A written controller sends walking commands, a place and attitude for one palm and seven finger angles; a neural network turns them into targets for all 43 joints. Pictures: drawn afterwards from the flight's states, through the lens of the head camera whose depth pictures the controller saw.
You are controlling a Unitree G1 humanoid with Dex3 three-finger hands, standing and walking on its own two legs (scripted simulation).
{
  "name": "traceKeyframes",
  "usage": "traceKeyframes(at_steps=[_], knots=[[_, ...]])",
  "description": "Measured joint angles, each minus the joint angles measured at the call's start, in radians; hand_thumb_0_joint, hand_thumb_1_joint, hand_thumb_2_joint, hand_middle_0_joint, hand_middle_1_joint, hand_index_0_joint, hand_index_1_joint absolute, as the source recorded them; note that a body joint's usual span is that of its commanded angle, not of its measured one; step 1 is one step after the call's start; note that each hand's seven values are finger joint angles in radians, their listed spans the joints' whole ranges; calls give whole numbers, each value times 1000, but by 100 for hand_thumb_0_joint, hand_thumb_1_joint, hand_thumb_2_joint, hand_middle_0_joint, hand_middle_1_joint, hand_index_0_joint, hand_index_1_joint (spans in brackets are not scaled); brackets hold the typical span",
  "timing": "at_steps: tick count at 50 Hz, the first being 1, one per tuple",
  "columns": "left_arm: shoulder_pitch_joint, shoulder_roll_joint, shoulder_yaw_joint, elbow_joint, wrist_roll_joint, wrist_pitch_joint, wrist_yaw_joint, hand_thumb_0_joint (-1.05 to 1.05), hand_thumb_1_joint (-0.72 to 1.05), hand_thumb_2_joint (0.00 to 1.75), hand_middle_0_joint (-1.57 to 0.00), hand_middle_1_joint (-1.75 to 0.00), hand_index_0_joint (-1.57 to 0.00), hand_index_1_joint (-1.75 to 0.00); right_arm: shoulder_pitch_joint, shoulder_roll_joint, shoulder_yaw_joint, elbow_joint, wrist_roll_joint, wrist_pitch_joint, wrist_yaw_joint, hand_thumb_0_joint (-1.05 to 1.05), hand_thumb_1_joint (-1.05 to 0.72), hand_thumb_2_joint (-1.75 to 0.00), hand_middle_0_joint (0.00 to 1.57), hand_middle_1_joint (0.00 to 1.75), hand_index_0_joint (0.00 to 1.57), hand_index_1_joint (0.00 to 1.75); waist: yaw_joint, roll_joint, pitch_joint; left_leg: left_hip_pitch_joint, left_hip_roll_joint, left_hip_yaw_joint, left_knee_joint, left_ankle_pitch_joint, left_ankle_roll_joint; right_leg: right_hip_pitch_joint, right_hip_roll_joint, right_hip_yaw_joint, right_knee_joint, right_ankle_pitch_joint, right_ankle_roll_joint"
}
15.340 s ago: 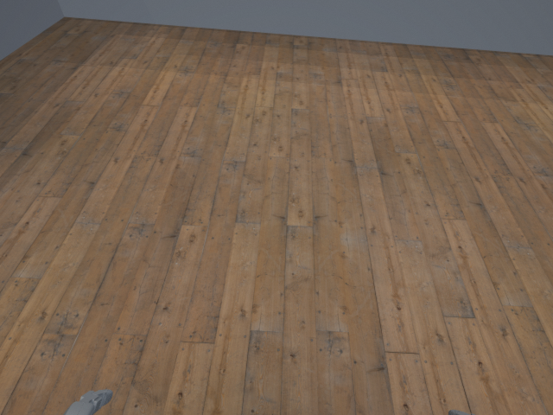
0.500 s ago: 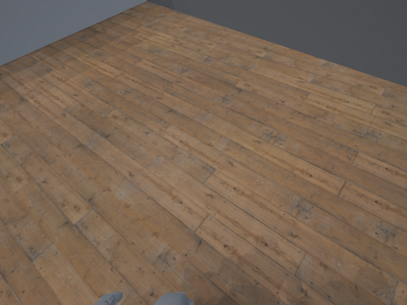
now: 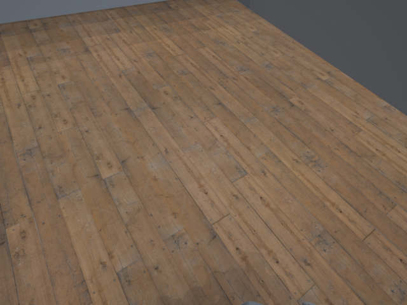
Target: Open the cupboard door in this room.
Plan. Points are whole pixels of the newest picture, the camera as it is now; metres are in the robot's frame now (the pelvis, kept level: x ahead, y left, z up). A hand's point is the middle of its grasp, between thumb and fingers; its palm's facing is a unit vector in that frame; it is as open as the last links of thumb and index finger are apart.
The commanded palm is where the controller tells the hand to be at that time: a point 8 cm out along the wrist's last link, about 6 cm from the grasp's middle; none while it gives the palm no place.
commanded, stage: turn or walk to find it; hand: left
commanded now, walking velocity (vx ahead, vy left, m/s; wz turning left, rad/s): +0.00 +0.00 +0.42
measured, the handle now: out of the picture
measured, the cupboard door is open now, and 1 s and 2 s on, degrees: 0 0 0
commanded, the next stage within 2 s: stand and wait in 1.68 s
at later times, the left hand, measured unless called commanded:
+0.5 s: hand out of the picture +0.01 +0.14 -0.14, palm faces +0.21 -0.94 -0.27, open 7.4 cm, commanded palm none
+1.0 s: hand out of the picture -0.10 +0.21 -0.17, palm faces +0.45 -0.86 -0.23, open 7.4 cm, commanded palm none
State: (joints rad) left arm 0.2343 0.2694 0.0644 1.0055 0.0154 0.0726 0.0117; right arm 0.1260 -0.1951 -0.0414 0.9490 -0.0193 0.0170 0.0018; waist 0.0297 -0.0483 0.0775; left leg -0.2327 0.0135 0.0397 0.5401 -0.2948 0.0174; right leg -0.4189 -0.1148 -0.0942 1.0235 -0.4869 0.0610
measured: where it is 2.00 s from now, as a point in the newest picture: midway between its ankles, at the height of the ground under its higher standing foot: outside the picture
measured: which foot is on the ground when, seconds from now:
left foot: down 0.00-0.30, up 0.32-0.76, down 0.78-1.00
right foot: up 0.00-0.28, down 0.30-0.78, up 0.80-1.00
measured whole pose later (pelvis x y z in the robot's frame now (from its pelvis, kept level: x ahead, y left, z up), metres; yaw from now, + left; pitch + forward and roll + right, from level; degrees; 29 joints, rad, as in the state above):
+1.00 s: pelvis -0.06 -0.01 +0.01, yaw +24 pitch +0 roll -1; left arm 0.20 0.26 0.06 0.98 0.01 0.06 0.00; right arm 0.16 -0.18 -0.03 0.96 -0.02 0.02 0.00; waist 0.02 -0.03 0.06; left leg -0.21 -0.01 0.02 0.46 -0.24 0.04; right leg -0.47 -0.10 -0.05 1.08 -0.40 0.08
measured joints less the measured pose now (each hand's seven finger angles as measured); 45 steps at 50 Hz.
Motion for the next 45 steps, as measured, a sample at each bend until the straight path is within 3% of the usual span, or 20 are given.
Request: traceKeyframes(at_steps=[3, 7, 12, 14, 16, 19, 22, 25, 28, 33, 36, 38, 39, 42, 45], knots=[[-15, -2, -2, -13, -1, -10, -7, 0, 91, 90, -20, -30, -20, -30, 4, 4, 6, 2, 1, 1, -2, 0, -91, -90, 20, 30, 20, 29, 1, 13, -6, 13, -6, -21, -51, 37, 3, -29, 11, 35, 37, 54, 12], [-36, -12, -6, -34, -3, -17, -7, 0, 91, 90, -20, -30, -20, -30, 17, 9, 5, 2, 1, 3, 1, 0, -90, -90, 20, 30, 20, 30, -8, 24, -12, 14, -19, -41, -80, 63, -1, -23, 19, 59, -17, 71, 23], [-70, -36, -16, -59, -9, -26, -5, 0, 91, 90, -20, -30, -20, -30, 41, 4, -6, 6, -5, 15, 4, 0, -90, -90, 20, 30, 20, 30, -36, 52, -9, -21, -29, -80, -52, 67, -20, 55, 46, 54, -231, 61, 17], [-76, -45, -20, -72, -10, -40, -6, 0, 91, 90, -20, -30, -20, -30, 55, -2, -13, 10, -3, 22, 5, 0, -90, -90, 20, 30, 20, 30, -42, 62, -11, -50, -36, -97, -17, 57, -34, 113, 60, 44, -372, 137, 12], [-77, -64, -25, -80, -2, -60, -3, 0, 91, 90, -20, -30, -20, -30, 65, -17, -24, 18, 4, 30, 5, 0, -90, -90, 20, 30, 20, 30, -43, 89, -7, -96, -36, -118, 77, -19, -45, 138, 71, 21, -434, 186, -28], [-62, -91, -37, -91, 2, -67, -1, 0, 91, 90, -20, -30, -20, -30, 79, -34, -40, 30, 2, 52, 7, 1, -91, -90, 20, 30, 20, 29, -46, 101, -4, -198, -60, -112, 364, -165, -41, 146, 53, -13, -432, 180, -84], [-40, -107, -40, -86, 0, -63, 2, 0, 90, 90, -20, -30, -20, -30, 89, -49, -49, 40, -2, 59, 15, 1, -91, -90, 20, 30, 20, 29, -46, 98, -3, -258, -45, -86, 571, -119, -52, 174, 39, -34, -482, 204, -92], [-25, -115, -44, -74, 1, -63, 3, 0, 90, 90, -20, -30, -20, -30, 101, -57, -52, 48, -2, 57, 19, 1, -91, -90, 20, 30, 20, 29, -53, 96, -5, -264, -16, -78, 627, -72, -71, 193, 29, -65, -516, 220, -92], [-15, -114, -41, -68, 3, -66, 6, 0, 91, 90, -20, -30, -20, -30, 110, -57, -51, 59, -2, 61, 18, 1, -91, -90, 20, 30, 20, 29, -49, 86, -6, -237, 11, -71, 589, -75, -86, 199, 18, -97, -526, 222, -92], [-5, -96, -35, -59, 11, -70, 3, 0, 91, 90, -20, -30, -20, -30, 87, -47, -38, 70, 3, 63, 15, 1, -91, -90, 19, 30, 20, 29, -27, 60, 3, -155, 32, -35, 402, -142, -91, 190, -7, -141, -508, 215, -82], [-2, -75, -27, -49, 14, -66, 2, 0, 91, 90, -20, -30, -20, -30, 59, -36, -28, 59, 9, 51, 13, 1, -91, -90, 19, 30, 20, 29, -12, 38, 11, -96, 31, 1, 256, -156, -82, 174, -28, -163, -473, 204, -68], [4, -59, -21, -41, 10, -60, 1, 0, 91, 90, -20, -30, -20, -30, 43, -31, -22, 44, 11, 37, 14, 1, -91, -90, 19, 30, 20, 29, -9, 26, 11, -42, 26, 25, 117, -78, -73, 156, -44, -179, -429, 186, -52], [11, -51, -18, -38, 6, -54, 0, 0, 90, 90, -20, -30, -20, -30, 39, -31, -20, 34, 10, 26, 15, 1, -91, -90, 19, 30, 20, 29, -9, 25, 5, -14, 24, 28, 46, -38, -50, 138, -52, -185, -392, 169, -42], [3, -16, -6, -18, 0, -18, 4, 0, 91, 90, -20, -30, -20, -30, 14, -1, -12, 19, 4, 6, 12, 1, -91, -90, 20, 30, 20, 29, -1, -18, 13, -22, -2, 33, 65, -45, 3, 53, -36, -78, -184, -7, -12], [-10, -8, -1, -3, 0, -1, 0, 0, 91, 90, -20, -30, -20, -30, 17, 12, -1, 10, 1, 0, 1, 0, -91, -90, 20, 30, 20, 29, -7, -6, 1, -4, -4, 11, 12, -11, 12, -13, 3, -14, -14, 4, 0]])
